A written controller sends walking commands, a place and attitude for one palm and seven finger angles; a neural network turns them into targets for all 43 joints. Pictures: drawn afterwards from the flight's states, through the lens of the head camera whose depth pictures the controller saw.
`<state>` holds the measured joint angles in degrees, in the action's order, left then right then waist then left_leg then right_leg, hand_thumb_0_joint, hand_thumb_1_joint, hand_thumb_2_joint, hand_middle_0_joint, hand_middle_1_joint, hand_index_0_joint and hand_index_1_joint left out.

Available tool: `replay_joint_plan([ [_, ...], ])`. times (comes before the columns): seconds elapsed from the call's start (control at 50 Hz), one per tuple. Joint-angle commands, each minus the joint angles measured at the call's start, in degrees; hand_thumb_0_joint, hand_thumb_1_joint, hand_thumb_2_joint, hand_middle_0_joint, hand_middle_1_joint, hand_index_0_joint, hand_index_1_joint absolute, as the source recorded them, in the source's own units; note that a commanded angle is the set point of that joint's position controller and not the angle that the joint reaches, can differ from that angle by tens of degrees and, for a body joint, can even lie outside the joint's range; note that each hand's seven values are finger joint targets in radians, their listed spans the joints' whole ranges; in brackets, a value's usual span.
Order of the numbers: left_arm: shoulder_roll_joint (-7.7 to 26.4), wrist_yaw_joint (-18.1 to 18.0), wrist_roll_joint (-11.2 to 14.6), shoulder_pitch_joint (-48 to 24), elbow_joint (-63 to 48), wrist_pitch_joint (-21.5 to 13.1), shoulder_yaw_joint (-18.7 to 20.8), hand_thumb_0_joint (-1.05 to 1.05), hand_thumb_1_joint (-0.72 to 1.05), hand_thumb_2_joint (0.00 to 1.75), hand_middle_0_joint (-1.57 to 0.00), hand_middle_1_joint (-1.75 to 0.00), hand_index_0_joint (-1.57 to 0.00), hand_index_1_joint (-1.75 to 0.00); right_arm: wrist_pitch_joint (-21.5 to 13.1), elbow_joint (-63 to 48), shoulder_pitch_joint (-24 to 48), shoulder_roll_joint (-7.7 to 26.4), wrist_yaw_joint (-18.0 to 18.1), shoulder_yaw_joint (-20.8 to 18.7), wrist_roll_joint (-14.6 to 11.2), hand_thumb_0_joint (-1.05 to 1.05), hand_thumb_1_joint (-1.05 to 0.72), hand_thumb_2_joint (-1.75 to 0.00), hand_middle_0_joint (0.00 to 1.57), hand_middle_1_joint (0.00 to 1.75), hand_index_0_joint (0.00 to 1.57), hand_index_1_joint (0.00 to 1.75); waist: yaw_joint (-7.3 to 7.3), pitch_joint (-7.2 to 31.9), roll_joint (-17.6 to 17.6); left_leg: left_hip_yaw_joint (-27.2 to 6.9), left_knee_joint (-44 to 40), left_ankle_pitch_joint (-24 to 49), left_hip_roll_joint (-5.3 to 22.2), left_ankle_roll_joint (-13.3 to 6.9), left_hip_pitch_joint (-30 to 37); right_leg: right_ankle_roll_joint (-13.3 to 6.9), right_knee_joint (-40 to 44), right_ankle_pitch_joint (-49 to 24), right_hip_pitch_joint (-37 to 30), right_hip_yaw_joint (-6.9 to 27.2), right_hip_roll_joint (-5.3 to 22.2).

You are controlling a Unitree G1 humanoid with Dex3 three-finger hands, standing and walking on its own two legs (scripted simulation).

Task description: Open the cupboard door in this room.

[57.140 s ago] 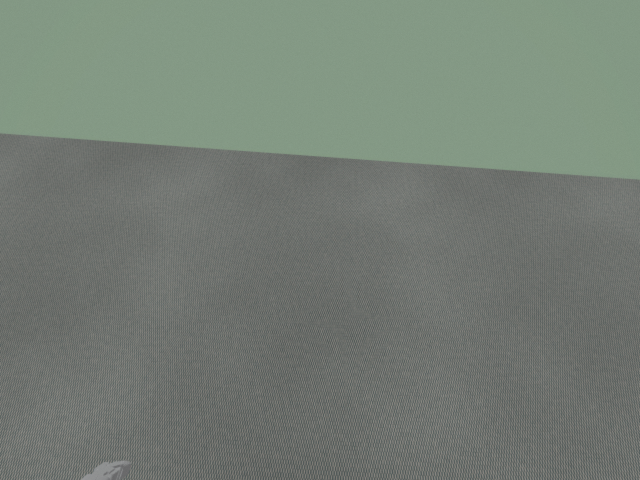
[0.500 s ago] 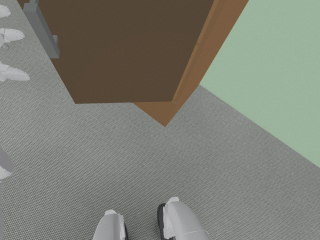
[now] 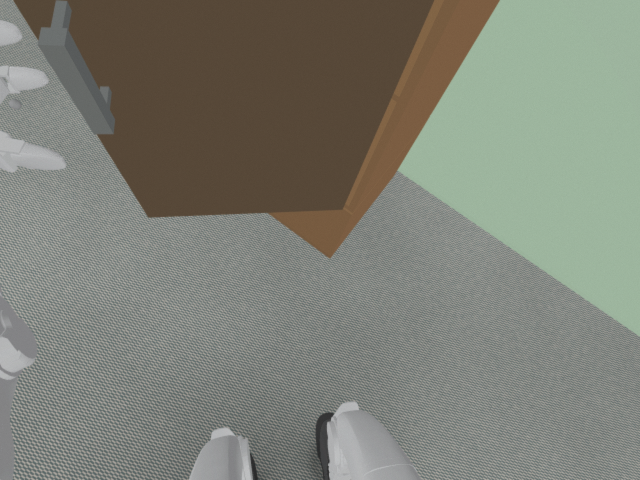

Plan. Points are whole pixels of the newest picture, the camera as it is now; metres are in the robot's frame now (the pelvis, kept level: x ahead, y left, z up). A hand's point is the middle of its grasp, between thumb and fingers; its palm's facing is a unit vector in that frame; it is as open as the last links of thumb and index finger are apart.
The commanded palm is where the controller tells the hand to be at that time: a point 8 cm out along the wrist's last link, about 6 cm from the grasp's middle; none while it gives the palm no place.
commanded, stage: move the hooked fingers beside the handle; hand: left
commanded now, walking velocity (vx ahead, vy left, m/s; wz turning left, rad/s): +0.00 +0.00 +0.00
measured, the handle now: (84, 73) +0.57 +0.21 +0.07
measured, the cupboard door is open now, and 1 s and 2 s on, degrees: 43 43 43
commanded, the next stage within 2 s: slide the fingers in behind the handle in 0.40 s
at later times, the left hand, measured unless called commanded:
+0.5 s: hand (17, 112) +0.51 +0.26 +0.08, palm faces -0.02 -1.00 -0.01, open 14.0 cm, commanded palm +0.50 +0.30 +0.07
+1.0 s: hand (46, 110) +0.52 +0.24 +0.07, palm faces -0.03 -1.00 +0.00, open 14.0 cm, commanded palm +0.50 +0.27 +0.07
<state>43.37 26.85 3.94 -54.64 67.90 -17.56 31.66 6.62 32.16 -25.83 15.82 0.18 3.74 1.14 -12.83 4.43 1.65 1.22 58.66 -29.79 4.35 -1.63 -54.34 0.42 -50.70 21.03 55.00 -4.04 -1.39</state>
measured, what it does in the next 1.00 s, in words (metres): stands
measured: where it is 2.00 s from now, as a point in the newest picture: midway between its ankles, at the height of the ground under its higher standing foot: outside the picture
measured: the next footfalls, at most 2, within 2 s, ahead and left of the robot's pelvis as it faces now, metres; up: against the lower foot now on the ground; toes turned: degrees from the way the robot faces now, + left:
none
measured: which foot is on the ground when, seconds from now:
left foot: down 0.00-1.00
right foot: down 0.00-1.00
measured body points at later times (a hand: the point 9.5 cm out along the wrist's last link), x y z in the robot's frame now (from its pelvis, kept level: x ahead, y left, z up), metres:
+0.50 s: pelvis -0.01 -0.01 -0.01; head +0.16 +0.03 +0.41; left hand +0.51 +0.31 +0.08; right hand -0.01 -0.28 -0.10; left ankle -0.03 +0.09 -0.67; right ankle +0.02 -0.13 -0.67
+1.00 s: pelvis -0.02 +0.00 -0.01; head +0.15 +0.04 +0.41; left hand +0.51 +0.29 +0.08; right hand -0.04 -0.27 -0.10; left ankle -0.03 +0.09 -0.67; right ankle +0.02 -0.13 -0.67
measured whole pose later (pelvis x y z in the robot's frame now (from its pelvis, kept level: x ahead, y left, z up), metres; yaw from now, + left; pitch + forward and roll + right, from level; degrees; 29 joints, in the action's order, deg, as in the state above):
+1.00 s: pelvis -0.02 +0.00 -0.01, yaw +0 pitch +25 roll -5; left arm 40.8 24.2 4.1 -58.1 69.9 -18.3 28.0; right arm 5.5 33.4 -25.0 16.3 0.4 3.8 1.2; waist -13.4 4.3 1.5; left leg 0.8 60.9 -29.4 3.9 -1.9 -56.7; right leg 0.5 -52.8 20.7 57.2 -4.2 -1.0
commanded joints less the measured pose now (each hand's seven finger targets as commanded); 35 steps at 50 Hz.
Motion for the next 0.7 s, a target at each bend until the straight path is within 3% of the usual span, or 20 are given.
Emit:
replay_joint_plan([
  [0.0,16.66,1.05,2.54,-22.52,-9.48,-2.81,-0.53,0.0,-0.5,0.3,-0.3,-1.2,-0.3,-1.2,0.08,-1.08,-11.44,12.37,1.03,-4.29,-0.12,0.0,-0.9,-0.9,0.2,0.3,0.2,0.3,0.35,27.97,9.75,-4.03,-4.86,36.17,-1.54,0.21,21.01,-1.42,2.09,-22.36,-15.41,1.03,-2.53],
  [0.04,17.39,1.51,2.81,-22.76,-9.88,-3.13,-0.11,0.0,-0.5,0.3,-0.3,-1.2,-0.3,-1.2,-0.08,-1.5,-11.07,12.34,1.35,-4.18,-0.26,0.0,-0.9,-0.9,0.2,0.3,0.2,0.3,0.84,28.7,11.72,-3.58,-4.6,36.69,-1.95,0.12,20.52,-1.88,1.6,-24.22,-16.83,1.52,-2.33],
  [0.1,17.36,1.68,2.66,-23.34,-9.01,-3.67,-0.57,0.0,-0.5,0.3,-0.3,-1.2,-0.3,-1.2,-0.2,-1.06,-10.58,12.23,1.47,-4.19,-0.16,0.0,-0.9,-0.9,0.2,0.3,0.2,0.3,0.24,27.81,9.46,-3.6,-4.12,35.0,-1.9,0.03,19.15,-1.58,1.51,-23.81,-16.62,1.62,-2.23],
  [0.16,15.81,1.96,2.98,-25.6,-9.95,-4.37,-2.12,0.0,-0.5,0.3,-0.3,-1.2,-0.3,-1.2,-0.28,-0.85,-10.03,12.17,1.61,-4.12,-0.26,0.0,-0.9,-0.9,0.2,0.3,0.2,0.3,-0.25,29.01,11.84,-3.9,-3.75,35.64,-1.77,0.28,20.95,-1.64,1.05,-23.05,-14.66,1.49,-2.12],
  [0.18,15.76,2.05,2.97,-24.8,-8.34,-4.1,-1.97,0.0,-0.5,0.3,-0.3,-1.2,-0.3,-1.2,-0.36,-0.86,-9.97,12.22,1.66,-4.13,-0.34,0.0,-0.9,-0.9,0.2,0.3,0.2,0.3,-0.25,28.66,10.54,-3.71,-3.36,34.43,-1.93,0.11,19.78,-1.6,1.03,-22.72,-14.91,1.73,-2.19],
  [0.22,19.19,1.89,2.54,-25.41,-8.42,-4.05,-0.2,0.0,-0.5,0.3,-0.3,-1.2,-0.3,-1.2,-0.53,-1.22,-9.64,12.51,1.88,-3.87,-0.38,0.0,-0.9,-0.9,0.2,0.3,0.2,0.3,0.26,28.81,10.2,-3.56,-3.41,32.34,-2.13,-0.01,17.26,-1.64,0.73,-22.23,-16.59,2.01,-2.0],
  [0.24,18.17,1.89,2.62,-27.25,-10.15,-4.5,-1.14,0.0,-0.5,0.3,-0.3,-1.2,-0.3,-1.2,-0.59,-1.25,-9.59,12.3,1.94,-3.8,-0.35,0.0,-0.9,-0.9,0.2,0.3,0.2,0.3,0.05,29.85,13.19,-3.78,-3.18,34.04,-2.12,0.15,19.36,-1.93,0.27,-22.59,-15.25,1.87,-2.01],
  [0.28,17.26,1.69,2.45,-27.18,-10.78,-4.64,-1.58,0.0,-0.5,0.3,-0.3,-1.2,-0.3,-1.2,-0.67,-0.97,-9.61,12.16,1.7,-3.96,-0.24,0.0,-0.9,-0.9,0.2,0.3,0.2,0.3,0.36,31.88,14.57,-4.43,-2.86,36.08,-1.8,0.65,22.37,-1.78,0.19,-21.84,-13.58,1.49,-2.05],
  [0.34,16.83,1.47,2.73,-28.47,-9.57,-4.28,-1.89,0.0,-0.5,0.3,-0.3,-1.2,-0.3,-1.2,-0.8,-0.88,-9.53,12.26,1.9,-3.67,-0.33,0.0,-0.9,-0.9,0.2,0.3,0.2,0.3,-0.7,30.19,11.99,-4.58,-2.83,33.97,-1.86,0.22,20.43,-1.76,0.15,-20.92,-13.27,1.31,-2.18],
  [0.36,19.18,1.39,2.31,-28.59,-10.17,-4.33,-0.48,0.0,-0.5,0.3,-0.3,-1.2,-0.3,-1.2,-0.79,-0.81,-9.46,12.45,1.94,-3.76,-0.34,0.0,-0.9,-0.9,0.2,0.3,0.2,0.3,0.13,31.58,13.07,-4.56,-2.78,34.04,-1.78,0.43,20.67,-1.66,0.16,-20.85,-13.72,1.5,-2.01],
  [0.38,17.78,1.39,2.19,-27.73,-8.73,-3.84,-1.53,0.0,-0.5,0.3,-0.3,-1.2,-0.3,-1.2,-0.79,-0.98,-9.41,12.29,1.87,-3.62,-0.41,0.0,-0.9,-0.9,0.2,0.3,0.2,0.3,-0.15,31.07,12.24,-4.28,-2.78,32.94,-1.96,0.28,19.66,-1.62,0.25,-20.6,-13.92,1.55,-2.1],
  [0.44,19.29,0.96,1.97,-28.58,-9.76,-3.88,-0.57,0.0,-0.5,0.3,-0.3,-1.2,-0.3,-1.2,-0.99,-1.02,-9.85,12.4,1.95,-3.47,-0.31,0.0,-0.9,-0.9,0.2,0.3,0.2,0.3,0.16,31.68,12.93,-4.78,-2.99,33.4,-1.89,0.38,20.2,-1.94,-0.08,-20.27,-13.78,1.23,-2.14],
  [0.46,19.11,0.89,1.82,-29.14,-9.85,-3.78,-0.85,0.0,-0.5,0.3,-0.3,-1.2,-0.3,-1.2,-0.98,-0.78,-9.84,12.36,1.79,-3.48,-0.25,0.0,-0.9,-0.9,0.2,0.3,0.2,0.3,-0.03,32.61,13.88,-4.91,-2.89,34.09,-1.74,0.56,21.03,-1.73,-0.06,-20.34,-13.21,1.27,-2.1],
  [0.5,18.66,0.86,1.8,-26.73,-7.47,-3.21,-0.8,0.0,-0.5,0.3,-0.3,-1.2,-0.3,-1.2,-1.01,-1.03,-9.86,12.26,1.68,-3.4,-0.32,0.0,-0.9,-0.9,0.2,0.3,0.2,0.3,-0.01,30.27,10.46,-4.28,-3.07,31.02,-1.9,0.14,17.6,-1.56,0.42,-19.84,-14.69,1.41,-2.18],
  [0.56,18.55,0.73,1.82,-26.89,-8.7,-3.43,-0.96,0.0,-0.5,0.3,-0.3,-1.2,-0.3,-1.2,-1.09,-1.14,-10.07,12.31,1.61,-3.37,-0.32,0.0,-0.9,-0.9,0.2,0.3,0.2,0.3,0.48,30.91,11.81,-4.51,-3.75,30.64,-1.89,0.28,18.25,-1.75,0.38,-19.14,-14.5,1.26,-2.18],
  [0.58,17.12,0.61,1.99,-26.62,-8.28,-3.19,-1.68,0.0,-0.5,0.3,-0.3,-1.2,-0.3,-1.2,-1.11,-1.16,-10.11,12.2,1.52,-3.46,-0.29,0.0,-0.9,-0.9,0.2,0.3,0.2,0.3,0.08,30.42,11.95,-4.3,-3.66,30.73,-1.89,0.22,18.54,-1.68,0.57,-19.16,-13.91,1.32,-2.2],
  [0.62,16.44,0.41,2.09,-26.46,-8.62,-3.1,-2.03,0.0,-0.5,0.3,-0.3,-1.2,-0.3,-1.2,-1.17,-1.1,-10.25,12.18,1.43,-3.55,-0.29,0.0,-0.9,-0.9,0.2,0.3,0.2,0.3,-0.08,29.57,10.69,-4.03,-3.84,29.05,-1.91,0.03,17.4,-1.53,0.98,-18.3,-14.06,1.42,-2.2],
  [0.64,15.62,0.33,2.49,-27.53,-8.82,-3.42,-2.35,0.0,-0.5,0.3,-0.3,-1.2,-0.3,-1.2,-1.29,-0.92,-10.46,12.14,1.46,-3.49,-0.18,0.0,-0.9,-0.9,0.2,0.3,0.2,0.3,-0.39,29.32,11.9,-4.4,-3.89,29.85,-1.92,0.14,18.27,-1.86,0.68,-18.29,-13.03,1.14,-2.21],
  [0.66,17.75,-0.01,2.07,-27.51,-9.02,-3.6,-0.84,0.0,-0.5,0.3,-0.3,-1.2,-0.3,-1.2,-1.17,-0.73,-10.68,12.38,1.46,-3.58,-0.16,0.0,-0.9,-0.9,0.2,0.3,0.2,0.3,0.21,30.09,11.1,-4.64,-3.92,29.75,-1.81,0.29,18.39,-1.73,0.64,-17.72,-13.18,1.11,-2.17],
  [0.68,16.53,-0.32,2.17,-27.51,-7.72,-3.42,-1.57,0.0,-0.5,0.3,-0.3,-1.2,-0.3,-1.2,-1.26,-0.7,-10.6,12.27,1.4,-3.55,-0.17,0.0,-0.9,-0.9,0.2,0.3,0.2,0.3,-0.46,28.73,10.32,-4.42,-3.96,28.49,-1.85,0.09,17.64,-1.57,1.02,-17.12,-12.7,1.22,-2.22],
])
